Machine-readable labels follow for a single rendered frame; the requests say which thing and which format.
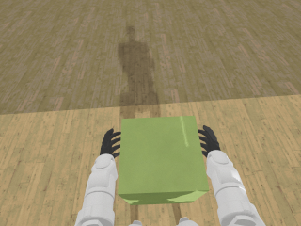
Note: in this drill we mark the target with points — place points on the right robot hand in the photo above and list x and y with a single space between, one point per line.
210 139

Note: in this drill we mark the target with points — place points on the left robot hand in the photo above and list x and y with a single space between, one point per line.
107 143

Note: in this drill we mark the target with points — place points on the right robot shin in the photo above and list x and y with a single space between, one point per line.
183 219

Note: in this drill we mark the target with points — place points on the left robot forearm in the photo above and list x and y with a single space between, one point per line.
97 209

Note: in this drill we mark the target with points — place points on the right robot forearm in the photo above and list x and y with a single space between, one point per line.
233 203

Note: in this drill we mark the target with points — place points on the carton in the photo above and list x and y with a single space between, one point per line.
161 161

